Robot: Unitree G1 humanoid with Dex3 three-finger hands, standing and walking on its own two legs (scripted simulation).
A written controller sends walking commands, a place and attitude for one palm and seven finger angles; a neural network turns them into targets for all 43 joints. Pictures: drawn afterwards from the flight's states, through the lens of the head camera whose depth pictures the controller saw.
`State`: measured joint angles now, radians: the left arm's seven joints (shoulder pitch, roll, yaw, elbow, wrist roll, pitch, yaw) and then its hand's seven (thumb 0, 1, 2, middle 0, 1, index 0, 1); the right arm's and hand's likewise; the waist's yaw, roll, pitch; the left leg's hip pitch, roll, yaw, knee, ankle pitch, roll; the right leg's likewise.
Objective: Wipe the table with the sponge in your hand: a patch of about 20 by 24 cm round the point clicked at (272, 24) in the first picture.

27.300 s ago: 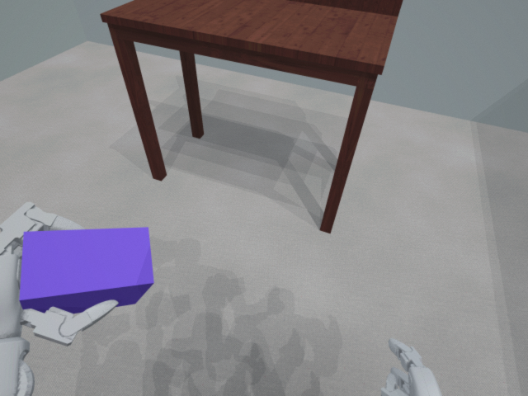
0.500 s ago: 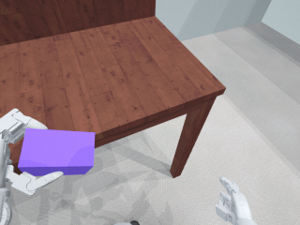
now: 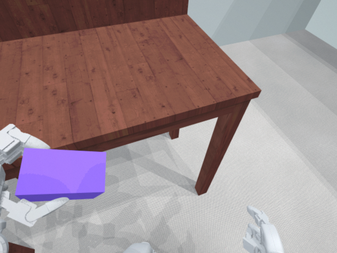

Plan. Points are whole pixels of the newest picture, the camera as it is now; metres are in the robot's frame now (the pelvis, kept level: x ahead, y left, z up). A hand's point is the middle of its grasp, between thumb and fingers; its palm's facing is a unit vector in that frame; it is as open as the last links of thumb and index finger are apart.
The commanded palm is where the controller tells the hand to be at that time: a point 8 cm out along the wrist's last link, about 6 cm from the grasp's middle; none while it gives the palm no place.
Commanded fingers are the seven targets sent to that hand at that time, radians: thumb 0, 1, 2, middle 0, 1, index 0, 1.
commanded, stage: step back with the hand held close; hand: left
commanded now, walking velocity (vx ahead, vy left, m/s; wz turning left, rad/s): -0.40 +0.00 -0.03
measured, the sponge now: (76, 177) +0.21 +0.20 +0.13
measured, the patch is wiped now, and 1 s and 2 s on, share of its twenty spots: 0.05 0.05 0.05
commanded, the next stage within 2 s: stop stepping back and stand still in 0.34 s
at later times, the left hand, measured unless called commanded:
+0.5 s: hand (50, 230) +0.12 +0.18 +0.18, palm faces +0.29 -0.78 -0.55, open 10.8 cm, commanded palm +0.06 +0.22 +0.18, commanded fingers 0.00 0.10 1.30 -1.20 -1.60 -1.20 -1.60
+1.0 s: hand out of the picture +0.02 +0.22 +0.17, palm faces +0.48 -0.76 -0.44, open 10.8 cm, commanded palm -0.02 +0.24 +0.18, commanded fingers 0.00 0.10 1.30 -1.20 -1.60 -1.20 -1.60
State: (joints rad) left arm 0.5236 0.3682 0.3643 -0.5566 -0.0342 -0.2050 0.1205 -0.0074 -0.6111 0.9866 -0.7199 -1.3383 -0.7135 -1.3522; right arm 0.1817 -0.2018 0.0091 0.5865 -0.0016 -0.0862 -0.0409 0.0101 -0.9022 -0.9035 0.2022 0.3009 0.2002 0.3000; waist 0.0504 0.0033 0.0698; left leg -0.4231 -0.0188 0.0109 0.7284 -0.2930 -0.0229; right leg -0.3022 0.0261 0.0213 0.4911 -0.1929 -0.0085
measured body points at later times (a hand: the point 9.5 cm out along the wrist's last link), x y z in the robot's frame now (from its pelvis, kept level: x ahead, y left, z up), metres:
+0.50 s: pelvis -0.11 -0.05 +0.01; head -0.04 -0.07 +0.45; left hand +0.10 +0.22 +0.21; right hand +0.06 -0.28 -0.10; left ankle -0.08 +0.09 -0.67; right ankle -0.12 -0.13 -0.73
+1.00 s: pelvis -0.17 -0.05 -0.01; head -0.17 -0.07 +0.44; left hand -0.01 +0.25 +0.19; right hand +0.00 -0.28 -0.10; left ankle -0.22 +0.09 -0.72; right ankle -0.12 -0.12 -0.73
